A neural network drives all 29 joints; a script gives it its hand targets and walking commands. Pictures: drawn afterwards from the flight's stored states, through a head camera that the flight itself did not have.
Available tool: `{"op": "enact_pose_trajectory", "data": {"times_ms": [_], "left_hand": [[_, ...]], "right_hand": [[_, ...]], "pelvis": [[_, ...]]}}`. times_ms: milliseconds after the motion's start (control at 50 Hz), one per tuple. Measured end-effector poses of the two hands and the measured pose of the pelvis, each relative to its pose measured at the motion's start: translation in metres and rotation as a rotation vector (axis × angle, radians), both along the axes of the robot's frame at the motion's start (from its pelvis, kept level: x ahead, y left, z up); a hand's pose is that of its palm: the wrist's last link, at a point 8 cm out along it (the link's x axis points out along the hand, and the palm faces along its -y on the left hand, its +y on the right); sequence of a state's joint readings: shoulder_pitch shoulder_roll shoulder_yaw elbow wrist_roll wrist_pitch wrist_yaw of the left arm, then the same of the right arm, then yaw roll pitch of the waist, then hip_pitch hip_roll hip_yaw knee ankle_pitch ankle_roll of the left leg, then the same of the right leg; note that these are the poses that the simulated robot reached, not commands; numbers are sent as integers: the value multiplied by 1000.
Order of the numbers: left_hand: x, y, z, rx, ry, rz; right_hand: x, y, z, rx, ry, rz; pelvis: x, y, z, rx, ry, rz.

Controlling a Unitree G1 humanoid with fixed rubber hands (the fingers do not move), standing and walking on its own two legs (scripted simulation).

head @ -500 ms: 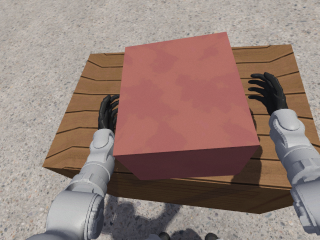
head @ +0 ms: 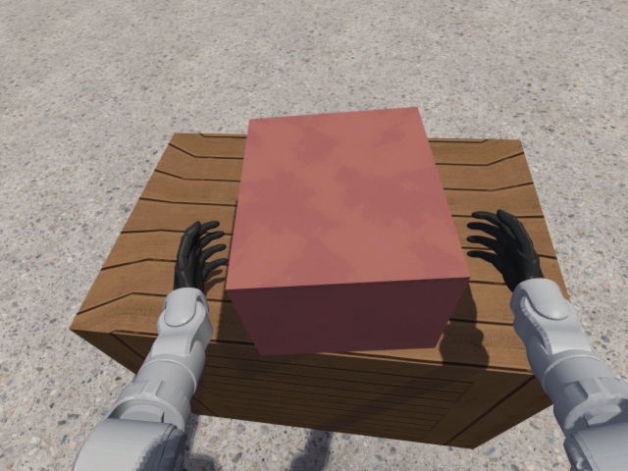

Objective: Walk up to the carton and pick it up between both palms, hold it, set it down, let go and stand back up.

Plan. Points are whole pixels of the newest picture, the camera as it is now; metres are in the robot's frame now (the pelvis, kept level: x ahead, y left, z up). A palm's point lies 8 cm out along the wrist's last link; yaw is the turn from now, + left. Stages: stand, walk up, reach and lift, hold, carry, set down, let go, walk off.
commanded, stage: set down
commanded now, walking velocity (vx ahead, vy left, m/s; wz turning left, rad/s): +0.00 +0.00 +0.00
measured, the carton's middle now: (339, 230) +0.47 +0.02 +0.00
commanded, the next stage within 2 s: none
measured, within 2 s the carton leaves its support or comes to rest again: neither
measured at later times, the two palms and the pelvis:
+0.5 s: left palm (179, 326) +0.30 +0.22 +0.02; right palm (543, 331) +0.31 -0.22 +0.01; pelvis +0.02 +0.01 +0.02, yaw +0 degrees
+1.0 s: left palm (152, 383) +0.23 +0.24 +0.02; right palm (560, 392) +0.24 -0.22 +0.02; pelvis +0.04 +0.02 +0.03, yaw -1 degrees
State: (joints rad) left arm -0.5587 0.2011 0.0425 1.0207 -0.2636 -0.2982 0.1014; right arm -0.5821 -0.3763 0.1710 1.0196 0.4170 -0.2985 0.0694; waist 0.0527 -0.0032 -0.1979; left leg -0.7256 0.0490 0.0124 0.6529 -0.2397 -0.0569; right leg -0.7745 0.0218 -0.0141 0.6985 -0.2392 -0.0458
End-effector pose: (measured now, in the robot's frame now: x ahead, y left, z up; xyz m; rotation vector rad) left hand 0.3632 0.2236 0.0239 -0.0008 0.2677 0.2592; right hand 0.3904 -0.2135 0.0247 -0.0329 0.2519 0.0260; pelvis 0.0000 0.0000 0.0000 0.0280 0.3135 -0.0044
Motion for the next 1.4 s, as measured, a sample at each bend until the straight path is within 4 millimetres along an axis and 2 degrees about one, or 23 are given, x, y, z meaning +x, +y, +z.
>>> {"op": "enact_pose_trajectory", "data": {"times_ms": [420,680,1000,1120,1400], "left_hand": [[-55,0,-7,10,26,-13],[-84,4,-6,19,45,-17],[-135,14,-8,40,102,2],[-147,14,-8,41,124,2],[-151,12,-10,52,171,-24]], "right_hand": [[-67,-12,-10,-3,38,-18],[-105,-10,-12,0,60,-35],[-149,-9,-7,1,83,-74],[-158,-6,-8,6,96,-87],[-168,-2,-13,-12,144,-92]], "pelvis": [[14,4,18,-10,-155,12],[23,9,26,-12,-245,5],[39,19,33,-23,-348,-12],[42,23,34,-26,-369,-17],[48,25,35,-33,-397,-19]]}}
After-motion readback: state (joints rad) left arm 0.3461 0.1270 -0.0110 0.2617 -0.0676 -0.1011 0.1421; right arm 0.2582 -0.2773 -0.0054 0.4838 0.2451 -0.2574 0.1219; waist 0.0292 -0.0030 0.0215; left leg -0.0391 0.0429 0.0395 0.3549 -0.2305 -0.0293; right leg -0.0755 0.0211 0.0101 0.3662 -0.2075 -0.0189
